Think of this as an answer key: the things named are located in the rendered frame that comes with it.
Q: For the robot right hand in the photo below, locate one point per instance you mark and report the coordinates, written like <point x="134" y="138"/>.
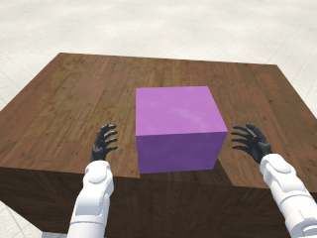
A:
<point x="258" y="146"/>

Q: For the right robot forearm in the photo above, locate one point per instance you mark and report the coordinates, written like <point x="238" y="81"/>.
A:
<point x="296" y="204"/>

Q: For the carton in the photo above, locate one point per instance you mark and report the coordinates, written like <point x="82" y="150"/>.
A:
<point x="178" y="129"/>

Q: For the robot left hand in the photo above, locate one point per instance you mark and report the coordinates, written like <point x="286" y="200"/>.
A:
<point x="99" y="150"/>

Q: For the pedestal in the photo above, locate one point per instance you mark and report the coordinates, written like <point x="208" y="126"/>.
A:
<point x="48" y="129"/>

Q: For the left robot forearm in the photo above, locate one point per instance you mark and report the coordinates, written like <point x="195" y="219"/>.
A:
<point x="90" y="212"/>

